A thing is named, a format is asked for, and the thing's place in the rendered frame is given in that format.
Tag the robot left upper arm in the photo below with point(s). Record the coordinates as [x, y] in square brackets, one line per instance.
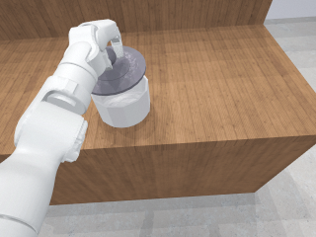
[51, 136]

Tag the table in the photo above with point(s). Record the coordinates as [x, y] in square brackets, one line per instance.
[228, 108]

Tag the lid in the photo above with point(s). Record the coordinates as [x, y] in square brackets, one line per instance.
[127, 72]

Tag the robot left forearm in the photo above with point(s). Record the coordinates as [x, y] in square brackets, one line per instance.
[71, 85]

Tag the knob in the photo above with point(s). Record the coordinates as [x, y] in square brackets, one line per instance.
[111, 55]

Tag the pot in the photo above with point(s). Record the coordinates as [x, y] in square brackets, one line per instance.
[125, 109]

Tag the robot left hand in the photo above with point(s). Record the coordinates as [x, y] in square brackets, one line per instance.
[113, 35]

